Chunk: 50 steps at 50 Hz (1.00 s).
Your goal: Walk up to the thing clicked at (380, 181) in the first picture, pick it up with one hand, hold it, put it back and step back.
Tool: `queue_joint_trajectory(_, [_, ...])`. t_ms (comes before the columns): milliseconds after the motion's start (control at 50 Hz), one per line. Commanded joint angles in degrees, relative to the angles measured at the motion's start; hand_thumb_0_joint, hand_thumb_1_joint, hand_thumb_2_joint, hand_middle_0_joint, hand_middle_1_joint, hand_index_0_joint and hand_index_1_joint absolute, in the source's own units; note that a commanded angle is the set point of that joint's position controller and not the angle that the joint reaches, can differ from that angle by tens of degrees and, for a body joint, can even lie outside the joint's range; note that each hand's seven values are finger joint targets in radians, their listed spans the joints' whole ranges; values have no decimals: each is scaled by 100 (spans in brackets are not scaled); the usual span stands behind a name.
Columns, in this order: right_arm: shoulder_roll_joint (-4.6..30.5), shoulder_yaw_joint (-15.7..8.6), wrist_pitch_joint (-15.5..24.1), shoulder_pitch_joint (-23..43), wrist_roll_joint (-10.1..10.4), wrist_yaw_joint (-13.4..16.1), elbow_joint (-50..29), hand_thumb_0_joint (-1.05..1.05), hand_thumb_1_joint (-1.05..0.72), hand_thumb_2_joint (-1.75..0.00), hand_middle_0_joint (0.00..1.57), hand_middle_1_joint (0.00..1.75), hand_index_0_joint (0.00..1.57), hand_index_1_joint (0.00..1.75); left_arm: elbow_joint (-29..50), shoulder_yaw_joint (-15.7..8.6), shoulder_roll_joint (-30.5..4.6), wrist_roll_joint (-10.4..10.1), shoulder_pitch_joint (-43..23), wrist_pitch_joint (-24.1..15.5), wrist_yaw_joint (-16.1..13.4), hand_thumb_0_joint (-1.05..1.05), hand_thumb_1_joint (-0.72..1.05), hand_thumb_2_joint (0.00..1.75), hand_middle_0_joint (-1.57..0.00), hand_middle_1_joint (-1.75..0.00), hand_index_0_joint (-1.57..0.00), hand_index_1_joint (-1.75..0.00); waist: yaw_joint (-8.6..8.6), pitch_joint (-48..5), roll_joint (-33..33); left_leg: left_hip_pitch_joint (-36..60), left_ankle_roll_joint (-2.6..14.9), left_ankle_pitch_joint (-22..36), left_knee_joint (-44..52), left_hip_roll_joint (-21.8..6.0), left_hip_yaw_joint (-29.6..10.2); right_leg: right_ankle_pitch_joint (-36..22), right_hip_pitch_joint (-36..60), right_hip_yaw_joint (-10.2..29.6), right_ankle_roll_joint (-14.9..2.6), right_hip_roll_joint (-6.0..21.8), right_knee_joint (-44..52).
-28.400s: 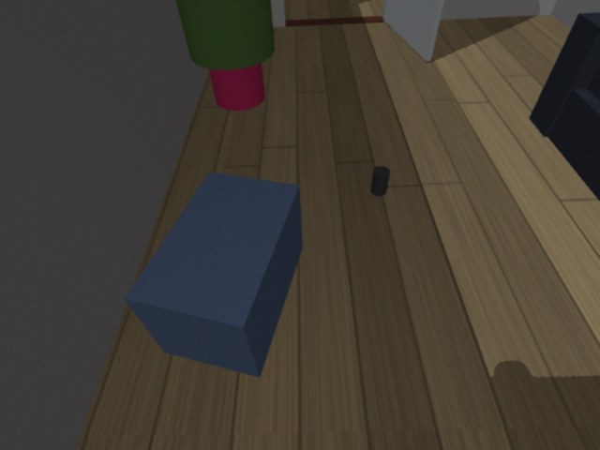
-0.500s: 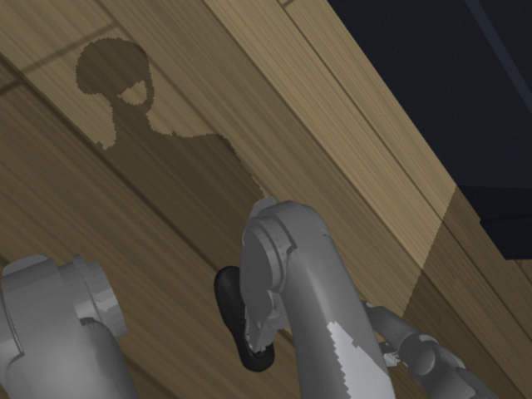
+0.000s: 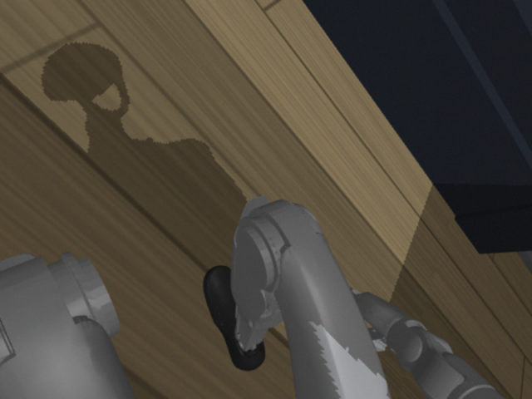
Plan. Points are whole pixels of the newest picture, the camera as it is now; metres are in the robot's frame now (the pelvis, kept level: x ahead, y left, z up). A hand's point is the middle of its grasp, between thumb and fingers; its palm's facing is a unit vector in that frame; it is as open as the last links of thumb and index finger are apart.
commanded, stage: loosen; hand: left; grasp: from the side
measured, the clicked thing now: out of the picture +0.44 +0.37 -0.22
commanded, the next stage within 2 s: open in 0.22 s
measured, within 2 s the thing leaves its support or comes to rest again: rests again in 1.14 s
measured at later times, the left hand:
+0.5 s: hand out of the picture +0.44 +0.37 -0.16, palm faces +0.61 -0.79 -0.02, open 9.8 cm
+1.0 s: hand out of the picture +0.44 +0.38 -0.16, palm faces +0.62 -0.78 -0.02, open 16.5 cm
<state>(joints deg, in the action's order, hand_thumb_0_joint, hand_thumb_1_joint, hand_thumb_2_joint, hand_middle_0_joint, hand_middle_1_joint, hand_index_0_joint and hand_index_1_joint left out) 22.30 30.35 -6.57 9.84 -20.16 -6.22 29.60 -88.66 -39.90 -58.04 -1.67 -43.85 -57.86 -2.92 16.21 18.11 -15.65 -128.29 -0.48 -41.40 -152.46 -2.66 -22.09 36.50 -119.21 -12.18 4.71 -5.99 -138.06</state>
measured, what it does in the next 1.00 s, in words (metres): stands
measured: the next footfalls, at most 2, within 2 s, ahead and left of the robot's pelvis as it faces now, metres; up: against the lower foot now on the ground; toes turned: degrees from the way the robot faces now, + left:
none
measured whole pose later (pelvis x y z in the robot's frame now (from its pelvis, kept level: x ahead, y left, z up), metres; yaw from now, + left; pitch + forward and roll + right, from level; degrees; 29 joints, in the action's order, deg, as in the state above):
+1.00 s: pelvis +0.00 +0.00 +0.00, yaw -1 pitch +14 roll -18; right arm 22.0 31.5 -7.2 10.3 -20.2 -6.2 28.7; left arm -87.7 -39.8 -58.5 -2.3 -44.2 -58.5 -2.7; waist 15.4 18.3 -16.5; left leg -128.0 0.1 -41.4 -152.3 -3.1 -22.5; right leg 36.1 -118.5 -12.7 4.6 -5.9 -137.2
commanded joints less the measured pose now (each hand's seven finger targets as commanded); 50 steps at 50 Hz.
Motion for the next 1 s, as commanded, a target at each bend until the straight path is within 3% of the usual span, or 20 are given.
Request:
queue_joint_trajectory(0, [2061,-640,-116,-220,-34,124,-59,0,-89,-90,20,30,20,30,747,71,-1452,-59,-1058,-429,-23,0,22,131,-132,-150,-136,-148,607,-3173,3334,2312,-102,931,1921,-423,450,-1046,1492,-853,-432,-104,855])
queue_joint_trajectory(100, [2084,-640,-87,-224,-35,124,-37,0,-90,-89,20,30,20,30,810,40,-1370,-192,-1130,-497,4,0,8,93,-121,-124,-126,-120,622,-3190,3358,2366,-110,877,1941,-434,405,-1043,1493,-875,-421,-107,858])
queue_joint_trajectory(220, [2050,-642,-93,-204,-42,145,-26,0,-90,-89,20,30,20,30,825,117,-1308,-186,-1119,-508,53,0,-8,73,-104,-102,-108,-99,611,-3211,3302,2358,-94,945,1896,-435,442,-1094,1503,-842,-435,-117,889])
queue_joint_trajectory(300, [2020,-627,-113,-272,-52,140,-9,0,-89,-89,20,30,20,30,810,156,-1273,-177,-1146,-508,40,0,-17,70,-90,-89,-94,-87,618,-3309,3317,2421,-97,1082,1890,-424,451,-1200,1637,-853,-429,-127,898])
queue_joint_trajectory(320, [2036,-627,-112,-224,-41,133,-38,0,-90,-89,20,30,20,30,823,153,-1305,-181,-1172,-525,32,0,-15,62,-91,-87,-95,-84,614,-3232,3324,2343,-99,1010,1918,-421,432,-1127,1551,-862,-442,-117,876])
queue_joint_trajectory(420, [2034,-636,-125,-234,-54,124,-43,0,-89,-89,20,30,20,30,774,194,-1260,-154,-1181,-518,33,0,-29,45,-61,-60,-64,-58,613,-3180,3356,2364,-101,873,1955,-416,438,-1026,1520,-860,-447,-116,904])
queue_joint_trajectory(560, [2019,-621,-144,-179,-45,124,-84,0,-90,-90,20,30,20,30,733,141,-1319,-144,-1104,-467,3,0,-42,33,-47,-45,-49,-44,550,-3151,3287,2313,-93,857,1959,-424,437,-990,1474,-862,-456,-127,916])
queue_joint_trajectory(720, [2024,-633,-156,-190,-70,123,-92,0,-89,-90,20,30,20,30,797,197,-1203,-121,-1187,-456,-12,0,-50,20,-28,-27,-30,-25,614,-3181,3381,2499,-123,1087,1973,-444,399,-1140,1474,-873,-446,-111,885])
queue_joint_trajectory(780, [2040,-617,-170,-174,-56,120,-108,0,-88,-89,20,30,20,30,767,144,-1348,-101,-1174,-461,-38,0,-56,21,-22,-25,-24,-24,594,-3149,3338,2401,-111,929,1988,-442,382,-1014,1439,-896,-453,-120,894])
queue_joint_trajectory(820, [2026,-604,-168,-173,-71,106,-113,0,-90,-90,20,30,20,30,823,159,-1269,-129,-1201,-488,-48,0,-58,11,-18,-17,-20,-15,604,-3180,3407,2449,-125,955,2011,-446,368,-1044,1478,-883,-450,-111,874])
queue_joint_trajectory(840, [2035,-601,-164,-172,-72,101,-111,0,-88,-89,20,30,20,30,788,156,-1292,-125,-1216,-492,-57,0,-57,17,-15,-20,-17,-18,613,-3173,3417,2451,-123,958,2005,-443,374,-1043,1471,-888,-448,-110,881])
queue_joint_trajectory(920, [2057,-604,-170,-179,-58,131,-115,0,-87,-89,20,30,20,30,982,15,-1607,-106,-1219,-506,-13,0,-56,16,-11,-16,-13,-15,519,-3324,3433,2513,-111,1008,1964,-454,433,-1069,1592,-837,-442,-107,911])
queue_joint_trajectory(980, [2065,-618,-168,-231,-11,175,-86,0,-88,-89,20,30,20,30,1507,-286,-2215,-108,-1362,-467,16,0,-59,13,-8,-13,-11,-12,322,-3655,3793,2760,-138,1300,1986,-463,500,-1242,1699,-752,-463,-101,867])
